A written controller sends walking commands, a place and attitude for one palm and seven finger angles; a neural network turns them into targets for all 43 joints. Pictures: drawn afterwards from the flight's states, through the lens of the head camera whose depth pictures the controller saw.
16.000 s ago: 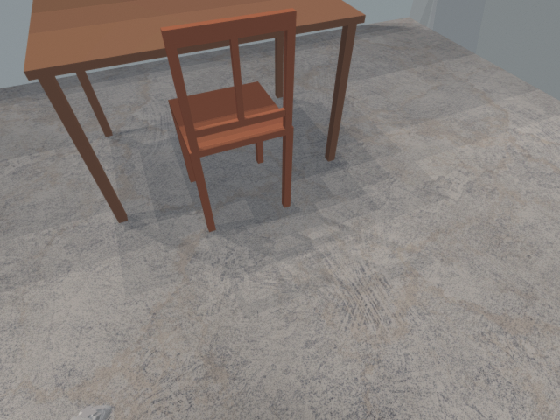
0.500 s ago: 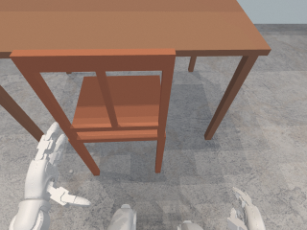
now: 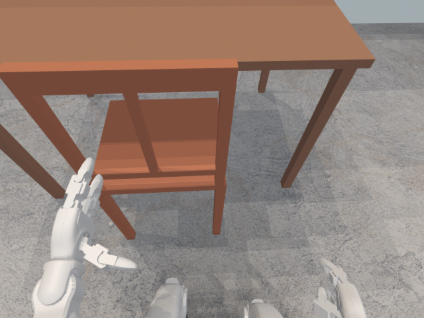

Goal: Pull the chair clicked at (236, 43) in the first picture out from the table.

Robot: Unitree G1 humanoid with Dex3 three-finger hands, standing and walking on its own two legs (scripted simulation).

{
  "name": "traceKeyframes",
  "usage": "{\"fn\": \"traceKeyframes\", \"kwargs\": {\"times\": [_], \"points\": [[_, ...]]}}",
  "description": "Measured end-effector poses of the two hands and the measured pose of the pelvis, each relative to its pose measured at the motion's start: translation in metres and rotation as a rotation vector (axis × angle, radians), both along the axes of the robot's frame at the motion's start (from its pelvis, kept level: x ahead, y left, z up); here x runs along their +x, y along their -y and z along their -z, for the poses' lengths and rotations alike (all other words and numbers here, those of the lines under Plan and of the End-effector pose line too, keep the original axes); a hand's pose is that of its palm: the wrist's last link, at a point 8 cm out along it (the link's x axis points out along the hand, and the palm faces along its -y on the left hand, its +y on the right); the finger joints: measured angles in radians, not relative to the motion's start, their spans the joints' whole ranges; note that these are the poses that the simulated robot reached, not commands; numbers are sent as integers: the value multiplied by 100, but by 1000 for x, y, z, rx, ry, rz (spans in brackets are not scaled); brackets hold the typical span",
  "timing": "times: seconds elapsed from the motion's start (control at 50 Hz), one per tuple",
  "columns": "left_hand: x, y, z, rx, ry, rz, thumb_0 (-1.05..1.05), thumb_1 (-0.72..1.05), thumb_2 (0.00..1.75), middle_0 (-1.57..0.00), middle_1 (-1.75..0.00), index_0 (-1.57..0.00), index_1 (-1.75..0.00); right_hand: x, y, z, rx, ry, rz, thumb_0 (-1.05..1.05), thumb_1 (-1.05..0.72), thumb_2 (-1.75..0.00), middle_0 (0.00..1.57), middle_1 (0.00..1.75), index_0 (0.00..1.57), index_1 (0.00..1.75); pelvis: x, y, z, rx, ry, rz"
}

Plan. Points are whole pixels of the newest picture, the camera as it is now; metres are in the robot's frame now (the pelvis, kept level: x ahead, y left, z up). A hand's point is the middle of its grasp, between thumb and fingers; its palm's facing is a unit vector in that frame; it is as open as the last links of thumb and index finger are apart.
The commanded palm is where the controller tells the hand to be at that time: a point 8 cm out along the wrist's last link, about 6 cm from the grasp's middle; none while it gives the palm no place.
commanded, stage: aim the fingers beside a spindle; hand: left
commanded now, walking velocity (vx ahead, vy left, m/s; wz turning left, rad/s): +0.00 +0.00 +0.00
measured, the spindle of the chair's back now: (143, 137) +0.49 +0.18 +0.01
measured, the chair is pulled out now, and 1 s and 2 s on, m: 0.00 0.00 0.00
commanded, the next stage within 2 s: push the fingers through the gap in 1.62 s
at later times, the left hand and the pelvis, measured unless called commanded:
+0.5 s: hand (133, 211) +0.30 +0.16 +0.02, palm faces +0.06 -1.00 -0.02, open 16.9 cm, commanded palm +0.28 +0.21 +0.02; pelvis -0.01 +0.00 -0.01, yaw +0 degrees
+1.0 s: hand (147, 199) +0.34 +0.15 +0.00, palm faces +0.06 -1.00 -0.02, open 16.9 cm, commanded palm +0.32 +0.20 +0.00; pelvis -0.01 +0.00 -0.03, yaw -1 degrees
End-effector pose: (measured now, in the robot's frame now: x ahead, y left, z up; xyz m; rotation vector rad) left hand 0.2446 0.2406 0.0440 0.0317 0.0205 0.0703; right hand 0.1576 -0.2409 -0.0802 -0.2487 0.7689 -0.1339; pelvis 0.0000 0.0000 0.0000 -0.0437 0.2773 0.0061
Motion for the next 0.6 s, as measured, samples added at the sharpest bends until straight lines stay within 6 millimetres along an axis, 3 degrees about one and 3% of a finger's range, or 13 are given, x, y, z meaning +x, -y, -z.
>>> {"fn": "traceKeyframes", "kwargs": {"times": [0.6], "points": [[40,32,24,-5,20,5,-1,-50,30,-6,-8,-7,-8,-15,-3,26,19,-105,3,1,-90,-89,21,30,20,30,-6,-2,15,4,-43,11]]}}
